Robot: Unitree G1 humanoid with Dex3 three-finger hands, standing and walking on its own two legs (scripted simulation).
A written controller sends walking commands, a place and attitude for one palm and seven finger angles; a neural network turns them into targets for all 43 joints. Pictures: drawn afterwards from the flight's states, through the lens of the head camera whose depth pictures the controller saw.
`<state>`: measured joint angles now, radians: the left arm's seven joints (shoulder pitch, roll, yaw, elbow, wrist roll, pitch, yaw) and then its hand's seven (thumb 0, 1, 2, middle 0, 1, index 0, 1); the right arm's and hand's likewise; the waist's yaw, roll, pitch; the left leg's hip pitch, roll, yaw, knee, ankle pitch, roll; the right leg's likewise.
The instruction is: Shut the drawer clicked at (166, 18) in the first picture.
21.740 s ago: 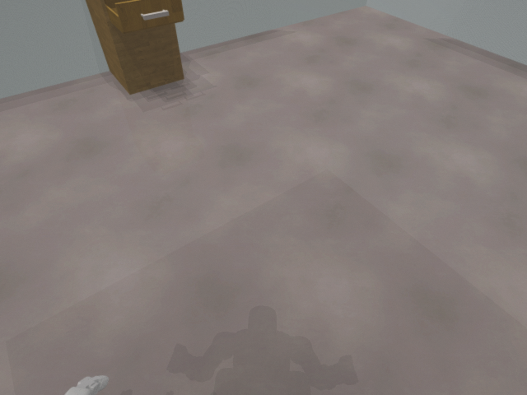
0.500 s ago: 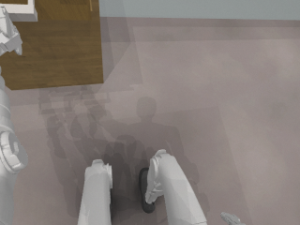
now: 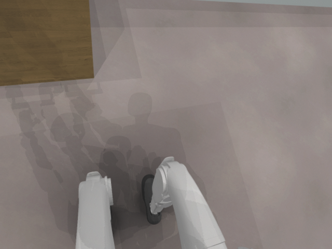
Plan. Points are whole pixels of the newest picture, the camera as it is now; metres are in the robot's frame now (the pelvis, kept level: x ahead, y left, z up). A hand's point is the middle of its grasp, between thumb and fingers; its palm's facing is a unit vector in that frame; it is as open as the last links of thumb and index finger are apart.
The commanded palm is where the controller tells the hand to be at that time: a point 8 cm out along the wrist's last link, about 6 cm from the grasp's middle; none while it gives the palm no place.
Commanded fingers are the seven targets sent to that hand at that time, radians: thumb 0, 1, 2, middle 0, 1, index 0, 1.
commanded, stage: push the drawer shut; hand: left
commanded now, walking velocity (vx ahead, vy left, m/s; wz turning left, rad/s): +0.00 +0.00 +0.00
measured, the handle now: out of the picture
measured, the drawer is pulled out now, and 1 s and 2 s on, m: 0.00 0.00 0.00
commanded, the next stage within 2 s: pull the fist back off the drawer in 0.16 s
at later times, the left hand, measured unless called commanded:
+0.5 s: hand out of the picture +0.59 +0.30 +0.04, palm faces +0.14 -0.99 -0.08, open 3.4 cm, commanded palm +0.62 +0.26 +0.05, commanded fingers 0.00 0.90 0.90 -1.40 -1.60 -1.40 -1.60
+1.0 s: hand out of the picture +0.58 +0.27 +0.04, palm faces +0.13 -0.99 -0.04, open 3.2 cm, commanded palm +0.57 +0.28 +0.05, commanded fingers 0.00 0.90 0.90 -1.40 -1.60 -1.40 -1.60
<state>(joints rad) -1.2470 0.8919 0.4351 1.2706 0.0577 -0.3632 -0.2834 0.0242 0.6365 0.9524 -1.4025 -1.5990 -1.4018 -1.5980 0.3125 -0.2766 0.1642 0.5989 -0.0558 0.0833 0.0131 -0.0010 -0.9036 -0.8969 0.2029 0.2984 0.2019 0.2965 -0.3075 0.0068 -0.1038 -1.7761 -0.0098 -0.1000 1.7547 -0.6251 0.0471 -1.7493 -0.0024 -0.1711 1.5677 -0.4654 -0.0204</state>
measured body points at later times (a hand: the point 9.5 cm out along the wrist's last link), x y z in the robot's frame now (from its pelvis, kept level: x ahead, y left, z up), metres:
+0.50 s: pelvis -0.01 +0.00 +0.00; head +0.23 +0.10 +0.37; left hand +0.57 +0.35 +0.05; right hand -0.01 -0.26 -0.07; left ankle +0.06 +0.09 -0.50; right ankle +0.12 -0.11 -0.50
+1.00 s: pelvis +0.02 +0.00 +0.02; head +0.24 +0.07 +0.41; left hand +0.57 +0.32 +0.05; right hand +0.04 -0.26 -0.07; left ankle +0.06 +0.09 -0.50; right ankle +0.12 -0.11 -0.50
